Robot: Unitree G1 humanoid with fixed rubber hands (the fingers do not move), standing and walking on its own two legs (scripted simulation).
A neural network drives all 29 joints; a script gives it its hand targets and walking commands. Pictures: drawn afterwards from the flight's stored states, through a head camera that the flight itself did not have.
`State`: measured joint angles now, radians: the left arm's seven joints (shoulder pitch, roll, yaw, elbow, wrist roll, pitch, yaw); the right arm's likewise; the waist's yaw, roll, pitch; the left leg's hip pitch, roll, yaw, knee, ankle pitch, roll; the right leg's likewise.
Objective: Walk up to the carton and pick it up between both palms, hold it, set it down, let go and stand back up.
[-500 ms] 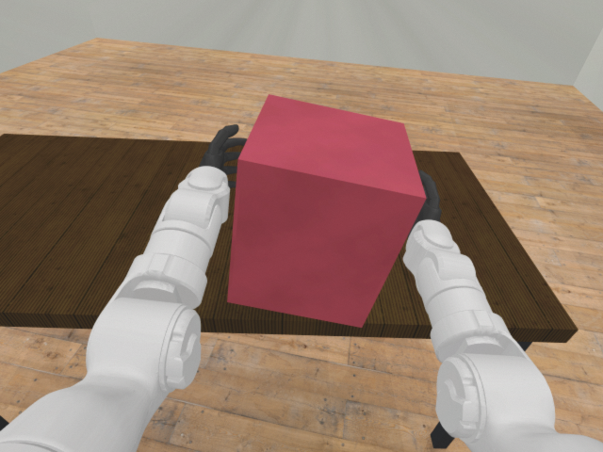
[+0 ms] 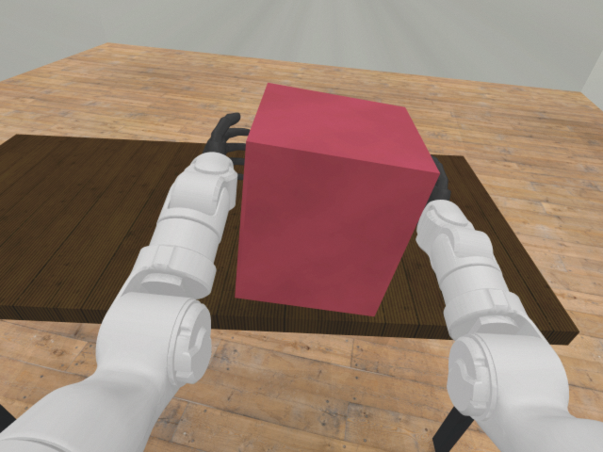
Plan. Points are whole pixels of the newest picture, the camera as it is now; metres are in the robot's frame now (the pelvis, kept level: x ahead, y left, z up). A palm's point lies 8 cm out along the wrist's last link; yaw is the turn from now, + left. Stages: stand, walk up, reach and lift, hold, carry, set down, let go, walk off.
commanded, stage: reach and lift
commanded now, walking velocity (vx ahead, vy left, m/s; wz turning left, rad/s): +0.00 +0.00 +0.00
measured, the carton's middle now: (321, 200) +0.43 -0.02 +0.16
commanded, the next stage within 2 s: hold in 0.70 s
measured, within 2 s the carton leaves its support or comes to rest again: neither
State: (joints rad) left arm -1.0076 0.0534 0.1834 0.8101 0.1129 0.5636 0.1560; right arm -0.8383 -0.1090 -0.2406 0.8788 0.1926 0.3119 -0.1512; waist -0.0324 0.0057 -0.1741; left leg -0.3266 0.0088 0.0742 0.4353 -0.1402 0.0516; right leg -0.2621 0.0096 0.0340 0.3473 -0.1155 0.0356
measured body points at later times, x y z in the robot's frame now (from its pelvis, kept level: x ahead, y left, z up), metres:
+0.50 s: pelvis +0.00 +0.00 +0.00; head -0.05 +0.01 +0.45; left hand +0.42 +0.13 +0.25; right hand +0.41 -0.17 +0.20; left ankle +0.06 +0.08 -0.74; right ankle +0.04 -0.14 -0.74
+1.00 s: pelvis +0.00 +0.00 +0.00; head -0.06 +0.01 +0.45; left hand +0.41 +0.14 +0.26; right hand +0.41 -0.17 +0.22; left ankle +0.06 +0.08 -0.74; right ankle +0.04 -0.14 -0.74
